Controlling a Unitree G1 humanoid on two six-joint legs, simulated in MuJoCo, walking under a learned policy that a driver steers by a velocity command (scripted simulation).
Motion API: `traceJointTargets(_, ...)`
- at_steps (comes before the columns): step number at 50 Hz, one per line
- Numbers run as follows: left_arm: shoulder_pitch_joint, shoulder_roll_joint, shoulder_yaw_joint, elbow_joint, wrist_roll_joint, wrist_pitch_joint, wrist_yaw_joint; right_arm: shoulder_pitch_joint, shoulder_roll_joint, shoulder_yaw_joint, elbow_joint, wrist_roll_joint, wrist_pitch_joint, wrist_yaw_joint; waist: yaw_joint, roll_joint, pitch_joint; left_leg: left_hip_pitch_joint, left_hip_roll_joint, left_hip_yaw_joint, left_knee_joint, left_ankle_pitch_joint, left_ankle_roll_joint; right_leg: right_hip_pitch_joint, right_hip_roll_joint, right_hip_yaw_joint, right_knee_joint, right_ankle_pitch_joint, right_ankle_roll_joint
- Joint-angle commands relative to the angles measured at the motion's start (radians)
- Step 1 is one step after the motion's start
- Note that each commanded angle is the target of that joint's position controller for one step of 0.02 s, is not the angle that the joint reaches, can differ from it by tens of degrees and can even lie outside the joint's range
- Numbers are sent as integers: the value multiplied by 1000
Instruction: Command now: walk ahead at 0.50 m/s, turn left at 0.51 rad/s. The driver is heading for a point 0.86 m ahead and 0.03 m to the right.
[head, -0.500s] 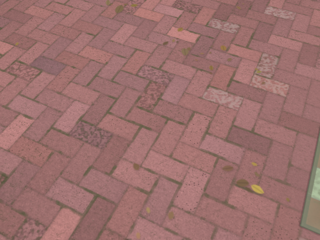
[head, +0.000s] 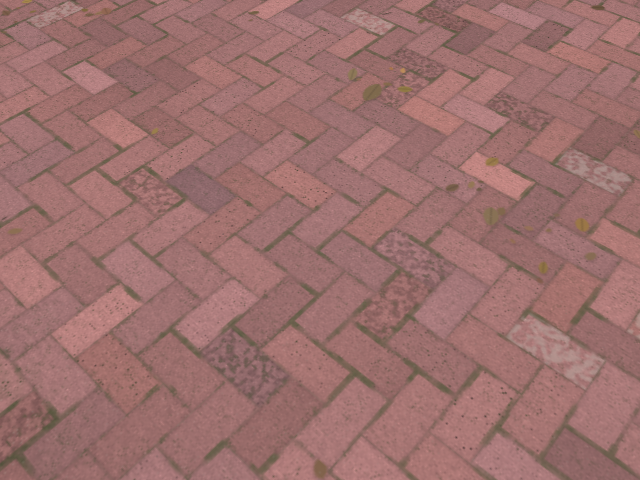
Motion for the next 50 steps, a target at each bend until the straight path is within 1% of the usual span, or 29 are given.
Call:
traceJointTargets(1,72,94,21,-16,8,1,-1,-53,-75,-24,-115,0,-12,6,37,-133,-20,-282,127,-34,10,75,-1,246,-282,322,-268,-23,-163)
traceJointTargets(3,91,109,26,7,-3,-8,-7,-57,-38,-14,-124,1,-8,8,26,-131,-14,-270,134,-20,-72,89,-7,214,-275,255,-306,55,-187)
traceJointTargets(5,104,144,36,23,-7,-12,-8,-99,-28,-4,-142,-8,-10,10,26,-111,-14,-280,143,-9,-187,156,-16,222,-283,203,-326,143,-205)
traceJointTargets(8,115,173,42,36,-20,-2,-6,-185,-14,12,-160,-13,-22,25,45,-104,-8,-222,146,43,-391,312,-19,213,-251,104,-335,200,-185)
traceJointTargets(10,150,192,44,50,-29,5,-7,-250,-13,18,-173,-9,-27,34,72,-107,3,-168,126,79,-498,371,-20,212,-238,65,-325,194,-169)
traceJointTargets(13,212,216,46,79,-39,20,-10,-325,-31,17,-203,0,-30,44,94,-121,23,-148,105,98,-592,338,-6,280,-276,77,-300,183,-158)
traceJointTargets(15,223,231,48,94,-46,32,-8,-327,-52,11,-212,-1,-32,49,75,-139,25,-103,84,113,-649,280,21,321,-302,81,-254,243,-143)
traceJointTargets(16,210,240,48,97,-49,37,-6,-275,-68,1,-199,-6,-33,48,32,-141,-1,-5,58,136,-695,287,40,319,-294,59,-189,360,-127)
traceJointTargets(17,215,227,42,102,-50,39,-4,-162,-104,-20,-161,-14,-31,43,-25,-123,-69,174,27,159,-731,301,66,294,-255,13,-50,502,-102)
traceJointTargets(18,212,191,26,95,-36,36,0,2,-161,-46,-121,-19,-28,33,-100,-92,-174,430,88,85,-700,328,105,165,-209,-35,168,452,-61)
traceJointTargets(19,252,100,-7,48,-9,19,-3,125,-273,-68,-108,-39,-22,20,-107,134,-307,787,356,-333,-730,263,241,-220,-79,-81,569,55,13)
traceJointTargets(20,252,112,-9,53,-17,-2,-5,149,-242,-57,-102,-23,-22,24,-107,212,-400,831,446,-627,-865,204,315,-378,-24,61,757,-406,16)
traceJointTargets(21,196,182,13,37,-45,-10,-12,95,-185,-35,-103,-20,-26,29,-100,140,-270,735,412,-508,-875,169,278,-476,-85,94,830,-366,5)
traceJointTargets(22,141,178,11,24,-49,-11,-12,36,-147,-23,-110,-17,-28,31,-77,100,-175,604,361,-365,-886,200,245,-477,-126,71,802,-282,-5)
traceJointTargets(23,122,167,12,25,-34,-6,-8,-27,-118,-13,-111,-21,-29,35,-42,54,-107,469,318,-276,-920,249,225,-436,-155,64,738,-212,-2)
traceJointTargets(24,136,164,17,33,-27,9,-7,-73,-87,-5,-115,-27,-36,38,-4,65,-74,370,290,-209,-959,296,208,-373,-181,77,687,-161,2)
traceJointTargets(26,173,124,11,48,-32,40,-7,-105,-84,-8,-105,-31,-54,39,35,74,-55,270,278,-133,-1026,333,209,-303,-186,81,658,-91,16)
traceJointTargets(28,144,112,10,39,-32,55,-2,-94,-96,-14,-82,-39,-69,32,39,47,-26,250,278,-57,-1062,382,208,-335,-180,106,606,-11,30)
traceJointTargets(31,73,103,11,17,-29,54,-7,-61,-106,-19,-49,-44,-75,18,19,21,1,286,271,44,-1075,433,180,-379,-155,139,461,150,36)
traceJointTargets(35,-42,78,-1,-22,-26,49,-28,-33,-128,-24,-21,-35,-73,6,-26,11,42,322,268,150,-1091,435,143,-346,-128,83,259,297,21)
traceJointTargets(40,-143,77,-7,-95,-26,50,-57,24,-152,-38,26,-17,-44,-1,-60,9,76,506,321,203,-1009,546,116,-391,-109,27,145,162,-26)
traceJointTargets(43,-66,122,16,-109,-24,54,-67,-4,-192,-49,20,-10,-20,-16,1,65,-5,548,317,252,-808,1025,76,-220,-24,-69,137,-3,-80)
traceJointTargets(44,61,159,39,-82,-27,56,-64,-18,-198,-48,16,-9,-9,-22,75,59,-75,517,289,281,-635,1133,51,-48,24,-94,96,11,-109)
traceJointTargets(45,225,228,73,-45,-29,59,-49,-9,-183,-40,7,-13,-10,-29,149,20,-165,357,248,296,-393,1016,12,236,20,-26,66,69,-152)
traceJointTargets(46,308,348,101,-35,-31,64,-29,74,-70,-3,-38,-49,-32,-18,104,-227,-277,-65,117,282,-6,319,-54,626,-244,428,62,85,-306)
traceJointTargets(47,315,333,87,-59,-34,56,-33,52,-55,16,-58,-36,-75,-1,103,-252,-433,-292,-28,59,199,-186,-70,793,-376,878,-130,-55,-433)
traceJointTargets(48,307,264,69,-57,-25,53,-32,-63,-127,-4,-79,6,-101,15,148,-161,-341,-402,38,-19,227,-119,-45,751,-345,752,-166,-79,-367)
traceJointTargets(49,257,225,60,-61,-29,49,-28,-115,-122,2,-96,12,-114,17,126,-115,-222,-416,82,-1,160,-34,-25,610,-303,610,-166,-39,-325)
traceJointTargets(50,185,194,49,-76,-30,49,-26,-128,-117,0,-91,-11,-115,8,78,-47,-137,-362,122,8,65,25,-26,441,-262,504,-176,43,-293)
